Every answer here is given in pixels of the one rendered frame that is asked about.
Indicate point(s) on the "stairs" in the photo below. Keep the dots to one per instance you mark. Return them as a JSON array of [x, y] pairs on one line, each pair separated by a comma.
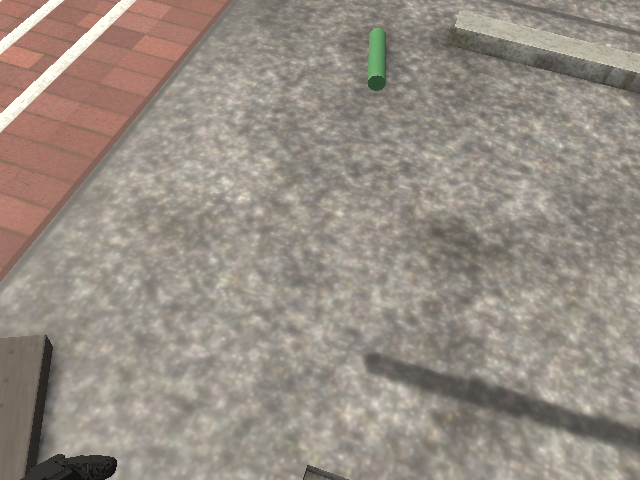
[[34, 34]]

